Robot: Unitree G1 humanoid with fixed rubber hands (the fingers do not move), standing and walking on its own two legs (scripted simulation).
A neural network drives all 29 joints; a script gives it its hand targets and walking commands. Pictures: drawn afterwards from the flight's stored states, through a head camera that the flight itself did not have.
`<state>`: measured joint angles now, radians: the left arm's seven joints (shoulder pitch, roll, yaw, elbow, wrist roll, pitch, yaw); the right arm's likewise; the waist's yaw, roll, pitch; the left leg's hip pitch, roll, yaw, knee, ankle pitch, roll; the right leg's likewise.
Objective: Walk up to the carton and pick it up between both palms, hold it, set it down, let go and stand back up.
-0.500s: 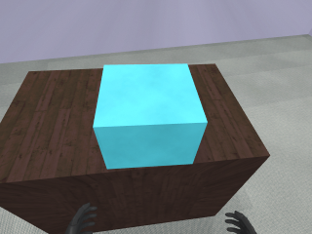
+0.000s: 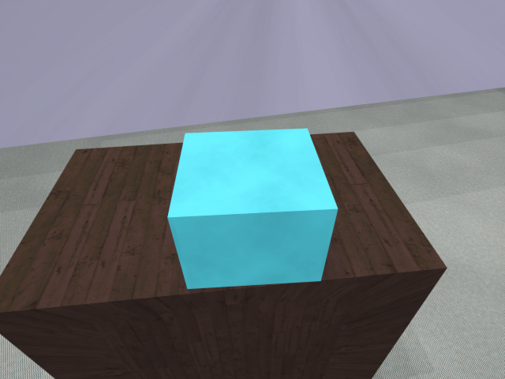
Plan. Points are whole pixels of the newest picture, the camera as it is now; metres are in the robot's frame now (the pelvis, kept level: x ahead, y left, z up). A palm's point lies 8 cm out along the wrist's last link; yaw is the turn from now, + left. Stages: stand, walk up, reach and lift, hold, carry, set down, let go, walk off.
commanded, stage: stand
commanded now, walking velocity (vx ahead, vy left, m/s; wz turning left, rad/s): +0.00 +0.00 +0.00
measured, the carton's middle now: (250, 204) +0.47 +0.03 +0.03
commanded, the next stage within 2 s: none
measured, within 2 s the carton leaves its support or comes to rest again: neither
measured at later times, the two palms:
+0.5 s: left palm out of the picture -0.08 +0.24 -0.14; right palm out of the picture -0.10 -0.21 -0.14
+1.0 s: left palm out of the picture -0.21 +0.24 -0.16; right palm out of the picture -0.11 -0.22 -0.18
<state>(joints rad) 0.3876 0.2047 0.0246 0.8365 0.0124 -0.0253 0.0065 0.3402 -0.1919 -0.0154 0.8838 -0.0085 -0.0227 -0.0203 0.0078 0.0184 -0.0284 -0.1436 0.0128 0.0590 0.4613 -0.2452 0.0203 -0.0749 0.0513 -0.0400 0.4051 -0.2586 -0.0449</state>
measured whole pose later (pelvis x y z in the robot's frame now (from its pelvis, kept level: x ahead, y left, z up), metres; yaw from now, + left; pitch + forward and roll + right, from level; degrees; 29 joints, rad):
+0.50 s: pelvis -0.06 +0.01 +0.00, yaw +0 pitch -4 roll -1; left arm 0.40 0.16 0.01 1.01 0.01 -0.01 0.02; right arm 0.42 -0.16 -0.01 1.04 -0.01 0.00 -0.03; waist 0.00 0.00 0.00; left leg -0.24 -0.01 0.07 0.45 -0.17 0.04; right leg -0.19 0.03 -0.03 0.44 -0.18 -0.02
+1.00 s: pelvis -0.12 +0.02 -0.03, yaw -3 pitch -4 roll +4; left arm 0.55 0.13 0.08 1.04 0.05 0.01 0.02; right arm 0.31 -0.18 -0.08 1.07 0.00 0.07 -0.06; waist 0.07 -0.02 -0.06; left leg -0.41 -0.05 0.15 0.61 -0.28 0.02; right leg -0.25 -0.01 0.01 0.74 -0.49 -0.04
